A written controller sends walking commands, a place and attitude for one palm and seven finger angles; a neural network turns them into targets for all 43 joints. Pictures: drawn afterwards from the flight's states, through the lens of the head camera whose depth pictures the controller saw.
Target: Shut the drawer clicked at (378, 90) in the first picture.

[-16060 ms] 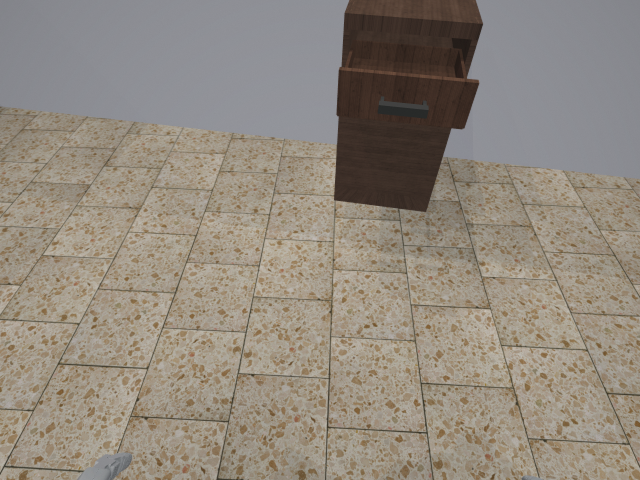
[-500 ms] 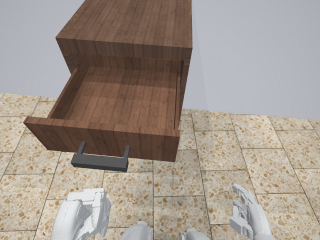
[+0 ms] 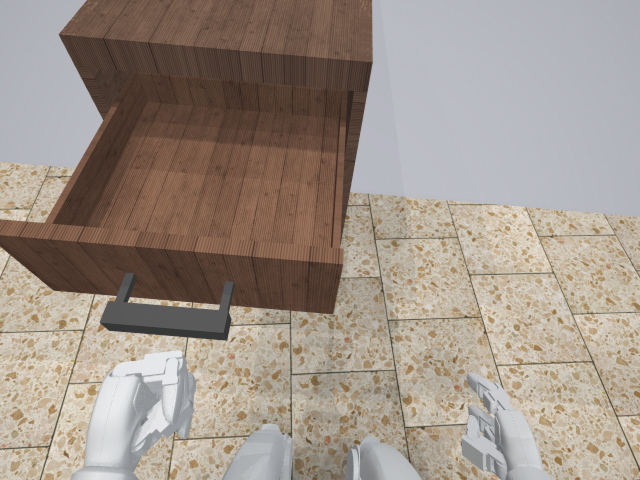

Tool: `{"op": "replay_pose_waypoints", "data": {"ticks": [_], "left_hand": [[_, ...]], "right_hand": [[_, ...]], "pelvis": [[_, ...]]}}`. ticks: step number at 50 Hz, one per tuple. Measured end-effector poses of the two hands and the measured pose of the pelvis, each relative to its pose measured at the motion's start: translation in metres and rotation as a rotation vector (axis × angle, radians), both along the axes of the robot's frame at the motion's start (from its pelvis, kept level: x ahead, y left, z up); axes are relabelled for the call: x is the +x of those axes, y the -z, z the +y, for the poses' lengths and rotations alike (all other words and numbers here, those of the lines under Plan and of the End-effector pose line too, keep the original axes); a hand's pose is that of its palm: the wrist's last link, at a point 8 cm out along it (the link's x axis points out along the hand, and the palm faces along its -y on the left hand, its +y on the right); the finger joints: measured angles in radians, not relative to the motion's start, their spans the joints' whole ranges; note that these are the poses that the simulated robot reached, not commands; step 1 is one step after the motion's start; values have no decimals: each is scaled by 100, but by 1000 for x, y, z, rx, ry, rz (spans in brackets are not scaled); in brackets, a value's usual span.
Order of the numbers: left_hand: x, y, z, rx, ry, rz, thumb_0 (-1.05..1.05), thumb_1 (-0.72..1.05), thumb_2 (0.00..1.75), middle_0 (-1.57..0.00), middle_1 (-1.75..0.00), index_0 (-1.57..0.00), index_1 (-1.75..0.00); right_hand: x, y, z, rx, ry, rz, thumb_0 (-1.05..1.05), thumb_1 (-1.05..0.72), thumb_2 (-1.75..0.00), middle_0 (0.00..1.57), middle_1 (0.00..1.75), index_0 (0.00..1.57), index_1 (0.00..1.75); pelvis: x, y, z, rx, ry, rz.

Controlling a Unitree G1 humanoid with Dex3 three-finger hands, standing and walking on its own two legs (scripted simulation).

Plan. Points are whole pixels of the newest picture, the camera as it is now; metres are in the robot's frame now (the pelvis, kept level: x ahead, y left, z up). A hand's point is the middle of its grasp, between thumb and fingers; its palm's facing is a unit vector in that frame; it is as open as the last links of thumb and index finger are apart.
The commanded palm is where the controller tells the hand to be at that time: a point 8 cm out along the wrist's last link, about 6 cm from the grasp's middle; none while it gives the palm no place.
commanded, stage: bring the fist close to the handle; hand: left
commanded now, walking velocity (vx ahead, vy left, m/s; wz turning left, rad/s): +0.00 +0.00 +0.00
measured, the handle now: (173, 302) +0.31 +0.19 +0.03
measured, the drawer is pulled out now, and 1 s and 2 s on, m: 0.30 0.29 0.17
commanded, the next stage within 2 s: push the drawer shut in 0.48 s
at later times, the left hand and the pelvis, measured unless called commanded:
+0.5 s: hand (194, 415) +0.19 +0.14 +0.03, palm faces -0.02 -1.00 +0.00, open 3.2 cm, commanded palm +0.17 +0.20 +0.03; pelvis -0.01 +0.00 -0.01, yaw +0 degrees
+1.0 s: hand (200, 370) +0.24 +0.15 +0.02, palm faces -0.05 -1.00 -0.03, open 3.3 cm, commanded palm +0.23 +0.20 +0.03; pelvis -0.01 +0.01 -0.01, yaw +0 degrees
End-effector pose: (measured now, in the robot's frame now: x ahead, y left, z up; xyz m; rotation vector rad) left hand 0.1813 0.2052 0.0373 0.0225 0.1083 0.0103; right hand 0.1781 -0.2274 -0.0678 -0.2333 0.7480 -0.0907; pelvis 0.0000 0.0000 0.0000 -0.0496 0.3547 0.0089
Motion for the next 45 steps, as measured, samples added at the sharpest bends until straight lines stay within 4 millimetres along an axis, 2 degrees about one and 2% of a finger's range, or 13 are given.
{"op": "replay_pose_waypoints", "data": {"ticks": [4, 10, 13, 18, 26, 32, 37, 41, 45], "left_hand": [[2, 2, 5, -1, -20, -24, 2, 90, 90, -139, -160, -139, -159], [5, 14, -6, -21, 48, -7, 1, 90, 90, -139, -160, -139, -160], [5, 10, -8, -20, 52, -12, 2, 90, 90, -139, -160, -139, -160], [1, 0, 0, -2, -2, -36, 2, 90, 90, -139, -160, -139, -159], [-7, 10, -8, -24, 40, -7, 1, 90, 90, -140, -160, -139, -160], [-5, 3, -5, -8, 24, -61, 2, 90, 90, -140, -160, -139, -159], [4, 7, -3, 4, 21, -70, 1, 90, 90, -140, -160, -140, -160], [19, 15, -6, 5, 58, -58, 1, 90, 90, -140, -160, -140, -160], [33, 14, -5, 2, 69, -62, 2, 89, 90, -140, -160, -139, -159]], "right_hand": [[4, 5, 0, 1, -11, 7, 1, -91, -90, 20, 30, 20, 30], [6, 13, 0, -1, -16, 12, 1, -91, -90, 20, 30, 20, 30], [5, 13, 1, 4, -11, 16, 1, -91, -90, 20, 30, 20, 30], [3, 12, 4, 19, -5, 21, 1, -91, -90, 20, 30, 20, 30], [0, 10, 5, 9, -17, 5, 1, -91, -90, 20, 30, 20, 30], [-3, 10, 4, 2, -18, 2, 1, -91, -90, 20, 30, 20, 30], [-8, 13, 5, -1, -32, 11, 1, -91, -90, 20, 30, 20, 30], [-13, 17, 4, -9, -34, 30, 1, -91, -90, 20, 30, 20, 30], [-21, 18, 2, -13, -22, 58, 1, -91, -90, 20, 30, 20, 30]], "pelvis": [[1, 3, -1, -4, -5, 11], [-1, 9, 0, -6, -4, 23], [-1, 9, 0, -4, -2, 21], [-2, 6, 1, -2, -1, 16], [-7, 8, 2, -6, -5, 11], [-10, 10, 2, -8, -5, 7], [-13, 12, 3, -11, -9, 11], [-15, 14, 3, -12, -8, 17], [-14, 12, 3, -13, -6, 18]]}}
